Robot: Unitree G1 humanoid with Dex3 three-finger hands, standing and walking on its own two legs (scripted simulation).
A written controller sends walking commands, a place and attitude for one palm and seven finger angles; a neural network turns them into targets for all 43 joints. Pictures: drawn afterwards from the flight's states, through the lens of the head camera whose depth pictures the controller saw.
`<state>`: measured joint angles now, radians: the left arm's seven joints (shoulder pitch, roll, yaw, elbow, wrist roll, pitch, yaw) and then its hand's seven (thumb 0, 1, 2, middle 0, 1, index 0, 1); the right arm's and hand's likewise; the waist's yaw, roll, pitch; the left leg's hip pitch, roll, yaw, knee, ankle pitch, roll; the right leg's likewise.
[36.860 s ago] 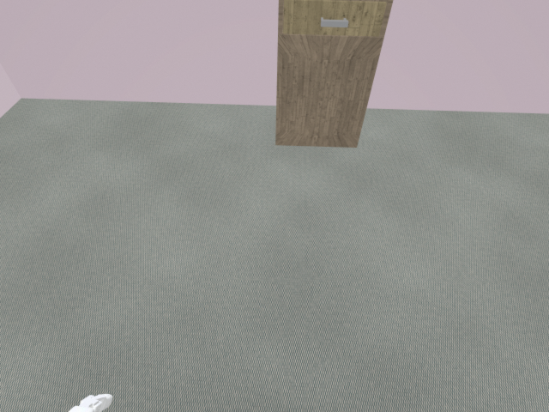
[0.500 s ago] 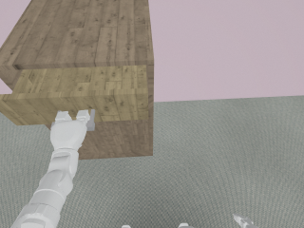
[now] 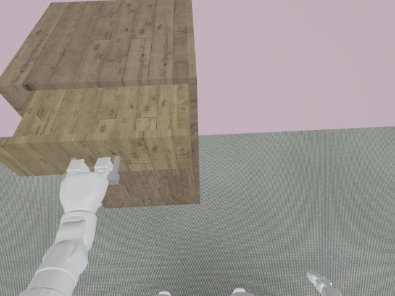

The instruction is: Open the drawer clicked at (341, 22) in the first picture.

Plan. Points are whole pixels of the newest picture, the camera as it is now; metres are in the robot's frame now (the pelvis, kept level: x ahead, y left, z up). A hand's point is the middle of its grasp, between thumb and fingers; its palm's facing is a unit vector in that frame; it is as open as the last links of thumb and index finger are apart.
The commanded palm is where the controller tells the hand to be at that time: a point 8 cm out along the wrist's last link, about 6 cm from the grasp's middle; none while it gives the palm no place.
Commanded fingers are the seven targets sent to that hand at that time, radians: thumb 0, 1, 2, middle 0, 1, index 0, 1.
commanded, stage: pull the drawer open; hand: left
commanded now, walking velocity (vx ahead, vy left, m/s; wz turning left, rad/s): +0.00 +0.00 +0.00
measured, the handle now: (93, 170) +0.39 +0.26 -0.01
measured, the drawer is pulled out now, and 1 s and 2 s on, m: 0.16 0.29 0.30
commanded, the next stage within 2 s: open the thumb to release the handle in 1.56 s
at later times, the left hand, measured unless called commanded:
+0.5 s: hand (90, 225) +0.26 +0.24 -0.03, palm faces -0.02 -0.04 -1.00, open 5.9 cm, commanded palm +0.23 +0.24 +0.02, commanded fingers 0.00 0.90 0.90 -0.40 -1.35 -0.40 -1.35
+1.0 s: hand (83, 257) +0.20 +0.23 -0.03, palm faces -0.02 -0.06 -1.00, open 5.9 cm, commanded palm +0.17 +0.24 +0.02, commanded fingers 0.00 0.90 0.90 -0.40 -1.35 -0.40 -1.35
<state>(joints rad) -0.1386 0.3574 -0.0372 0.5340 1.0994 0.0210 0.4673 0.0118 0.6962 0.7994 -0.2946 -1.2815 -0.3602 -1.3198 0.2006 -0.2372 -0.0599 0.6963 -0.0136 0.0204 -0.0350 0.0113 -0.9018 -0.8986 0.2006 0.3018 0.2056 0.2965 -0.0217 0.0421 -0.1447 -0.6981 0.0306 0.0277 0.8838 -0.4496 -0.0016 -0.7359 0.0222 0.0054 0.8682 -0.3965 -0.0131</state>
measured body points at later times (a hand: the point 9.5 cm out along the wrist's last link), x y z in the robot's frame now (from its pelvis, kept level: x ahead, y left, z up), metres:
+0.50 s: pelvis +0.01 +0.00 +0.00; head +0.07 -0.01 +0.45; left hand +0.26 +0.24 +0.03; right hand +0.19 -0.24 -0.11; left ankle -0.02 +0.12 -0.69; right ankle +0.01 -0.11 -0.69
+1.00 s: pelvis +0.01 +0.00 -0.01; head +0.06 -0.02 +0.44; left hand +0.20 +0.23 +0.03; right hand +0.21 -0.23 -0.11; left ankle -0.02 +0.12 -0.69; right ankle +0.01 -0.11 -0.69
